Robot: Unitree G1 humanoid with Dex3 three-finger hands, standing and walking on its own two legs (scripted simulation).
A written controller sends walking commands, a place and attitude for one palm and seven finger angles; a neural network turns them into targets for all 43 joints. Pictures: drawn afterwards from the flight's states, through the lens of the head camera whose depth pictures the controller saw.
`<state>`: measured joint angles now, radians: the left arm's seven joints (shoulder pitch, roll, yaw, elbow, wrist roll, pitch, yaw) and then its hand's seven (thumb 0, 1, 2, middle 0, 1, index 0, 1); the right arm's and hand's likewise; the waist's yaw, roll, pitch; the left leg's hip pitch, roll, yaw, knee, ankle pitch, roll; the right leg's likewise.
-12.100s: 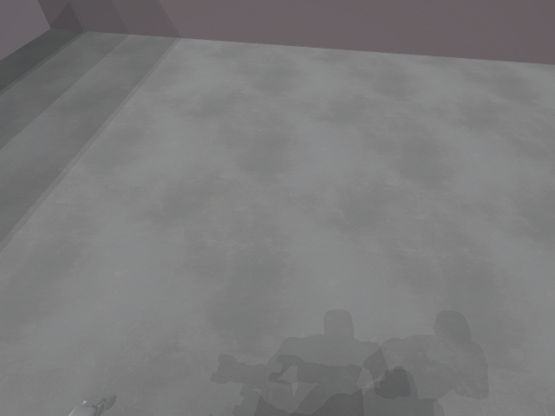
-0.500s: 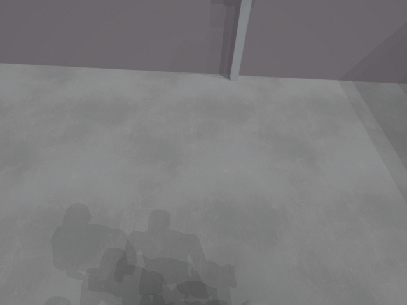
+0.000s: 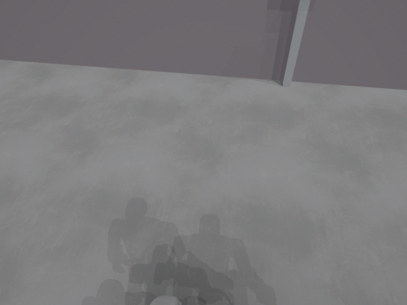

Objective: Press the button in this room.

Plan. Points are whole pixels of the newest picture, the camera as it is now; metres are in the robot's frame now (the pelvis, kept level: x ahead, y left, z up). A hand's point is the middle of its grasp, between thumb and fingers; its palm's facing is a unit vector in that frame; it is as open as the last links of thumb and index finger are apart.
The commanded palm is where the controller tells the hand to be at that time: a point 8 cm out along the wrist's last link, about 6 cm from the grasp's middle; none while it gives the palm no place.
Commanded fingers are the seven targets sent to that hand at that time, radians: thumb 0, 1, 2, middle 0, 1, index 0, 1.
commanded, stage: turn or walk to find it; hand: left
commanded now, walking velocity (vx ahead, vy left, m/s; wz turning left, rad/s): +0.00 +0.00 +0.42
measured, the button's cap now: out of the picture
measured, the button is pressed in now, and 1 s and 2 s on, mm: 0 0 0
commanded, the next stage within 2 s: none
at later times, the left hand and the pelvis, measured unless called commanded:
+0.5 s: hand out of the picture -0.03 +0.29 -0.17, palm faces +0.25 -0.94 -0.23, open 7.3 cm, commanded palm none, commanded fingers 0.00 0.90 0.90 -0.20 -0.30 -0.20 -0.30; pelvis -0.04 +0.07 +0.00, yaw +11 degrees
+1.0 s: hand out of the picture -0.04 +0.20 -0.14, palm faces +0.39 -0.88 -0.29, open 7.3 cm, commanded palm none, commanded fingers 0.00 0.90 0.90 -0.20 -0.30 -0.20 -0.30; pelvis -0.06 -0.01 +0.00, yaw +24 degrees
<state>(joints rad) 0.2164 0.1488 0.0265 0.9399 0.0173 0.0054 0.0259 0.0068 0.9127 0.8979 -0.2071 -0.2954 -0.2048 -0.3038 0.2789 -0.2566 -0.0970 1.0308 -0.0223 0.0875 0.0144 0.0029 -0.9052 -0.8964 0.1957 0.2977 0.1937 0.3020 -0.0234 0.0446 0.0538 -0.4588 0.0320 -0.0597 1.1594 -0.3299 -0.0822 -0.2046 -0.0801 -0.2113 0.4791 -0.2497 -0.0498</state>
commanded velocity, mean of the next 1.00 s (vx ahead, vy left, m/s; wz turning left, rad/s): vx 0.00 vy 0.00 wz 0.42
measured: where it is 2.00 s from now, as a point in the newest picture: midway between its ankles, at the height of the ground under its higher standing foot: outside the picture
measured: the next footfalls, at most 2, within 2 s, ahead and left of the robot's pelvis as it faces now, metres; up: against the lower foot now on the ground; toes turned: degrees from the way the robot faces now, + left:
left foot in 0.24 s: -0.01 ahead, +0.15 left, +0.00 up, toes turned +10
right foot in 0.80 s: +0.01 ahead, -0.07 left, +0.00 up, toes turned +15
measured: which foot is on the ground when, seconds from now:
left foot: up 0.00-0.22, down 0.24-0.80, up 0.82-1.00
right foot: down 0.00-0.24, up 0.26-0.78, down 0.80-1.00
